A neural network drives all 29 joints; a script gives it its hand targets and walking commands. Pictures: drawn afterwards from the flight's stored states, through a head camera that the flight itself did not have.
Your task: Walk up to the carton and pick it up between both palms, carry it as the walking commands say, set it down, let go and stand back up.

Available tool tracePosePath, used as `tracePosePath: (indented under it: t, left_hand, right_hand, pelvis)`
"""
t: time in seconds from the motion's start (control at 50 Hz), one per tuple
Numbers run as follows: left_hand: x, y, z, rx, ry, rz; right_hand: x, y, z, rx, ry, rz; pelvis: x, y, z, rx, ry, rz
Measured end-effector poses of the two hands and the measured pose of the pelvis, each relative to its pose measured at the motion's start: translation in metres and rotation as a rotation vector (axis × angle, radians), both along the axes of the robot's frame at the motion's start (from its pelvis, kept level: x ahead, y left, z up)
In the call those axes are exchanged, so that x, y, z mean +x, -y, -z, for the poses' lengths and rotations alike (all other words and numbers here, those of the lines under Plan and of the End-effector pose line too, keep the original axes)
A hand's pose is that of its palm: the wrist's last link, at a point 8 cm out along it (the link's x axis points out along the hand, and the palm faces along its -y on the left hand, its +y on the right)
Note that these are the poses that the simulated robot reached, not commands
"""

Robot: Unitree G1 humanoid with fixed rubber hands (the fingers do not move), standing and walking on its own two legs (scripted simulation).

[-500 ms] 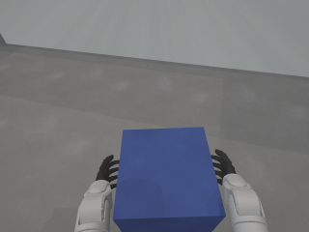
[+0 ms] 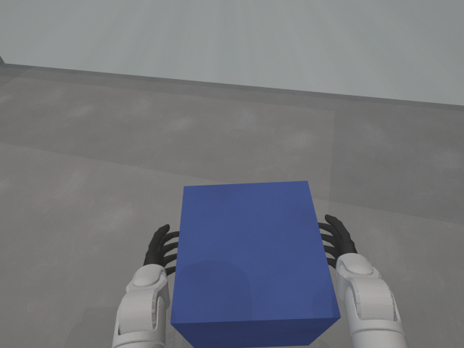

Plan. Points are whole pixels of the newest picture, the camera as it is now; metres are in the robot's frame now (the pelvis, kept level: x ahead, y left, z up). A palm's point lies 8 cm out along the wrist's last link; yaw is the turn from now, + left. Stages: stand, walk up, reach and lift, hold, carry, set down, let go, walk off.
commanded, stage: carry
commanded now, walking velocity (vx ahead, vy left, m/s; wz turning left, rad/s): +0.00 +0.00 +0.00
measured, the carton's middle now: (248, 269) +0.30 +0.00 -0.05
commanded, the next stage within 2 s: none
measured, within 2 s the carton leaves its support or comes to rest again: neither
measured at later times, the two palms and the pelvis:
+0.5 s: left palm (156, 266) +0.27 +0.16 +0.03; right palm (346, 257) +0.27 -0.16 +0.03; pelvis +0.01 +0.00 +0.00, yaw +0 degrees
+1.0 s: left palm (113, 272) +0.23 +0.20 +0.09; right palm (327, 247) +0.26 -0.12 +0.09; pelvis +0.01 +0.04 +0.01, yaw +1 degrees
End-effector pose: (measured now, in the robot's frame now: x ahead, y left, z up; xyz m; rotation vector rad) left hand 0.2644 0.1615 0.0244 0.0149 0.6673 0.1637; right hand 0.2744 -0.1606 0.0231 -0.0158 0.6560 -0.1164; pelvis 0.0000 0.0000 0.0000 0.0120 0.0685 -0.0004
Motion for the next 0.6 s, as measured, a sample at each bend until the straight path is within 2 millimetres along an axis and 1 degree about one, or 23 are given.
tracePosePath:
  t: [0.06, 0.14, 0.2, 0.3, 0.4, 0.52, 0.6]
  left_hand:
    - [0.000, 0.000, 0.005, -0.008, -0.016, 0.001]
    - [-0.001, 0.000, -0.001, -0.039, 0.016, -0.024]
    - [0.002, 0.000, 0.001, -0.025, 0.002, -0.016]
    - [0.000, 0.000, -0.011, -0.026, 0.021, -0.011]
    - [0.004, 0.000, -0.015, -0.013, 0.023, -0.003]
    - [0.000, 0.003, -0.009, -0.016, -0.004, 0.000]
    - [-0.002, 0.005, -0.006, -0.039, -0.001, 0.000]
  right_hand:
    - [0.001, 0.000, 0.000, -0.026, -0.015, -0.009]
    - [0.002, 0.000, -0.009, 0.003, 0.014, 0.013]
    - [0.003, -0.001, -0.005, 0.004, 0.000, 0.012]
    - [-0.001, -0.002, -0.008, 0.048, 0.018, 0.031]
    - [0.002, -0.001, -0.010, 0.053, 0.018, 0.035]
    - [-0.002, 0.002, -0.007, 0.027, -0.009, 0.024]
    - [-0.003, 0.004, -0.011, 0.012, -0.005, 0.030]
  pelvis:
    - [0.002, 0.002, 0.000, 0.000, -0.003, 0.000]
    - [0.003, 0.004, 0.000, 0.004, -0.004, -0.002]
    - [0.006, 0.002, 0.000, 0.004, -0.009, 0.002]
    - [0.008, -0.001, 0.001, 0.004, -0.005, 0.006]
    - [0.007, -0.001, 0.000, 0.007, -0.003, 0.007]
    - [0.008, 0.001, 0.000, 0.005, -0.002, 0.009]
    - [0.007, 0.004, 0.000, 0.004, 0.004, 0.008]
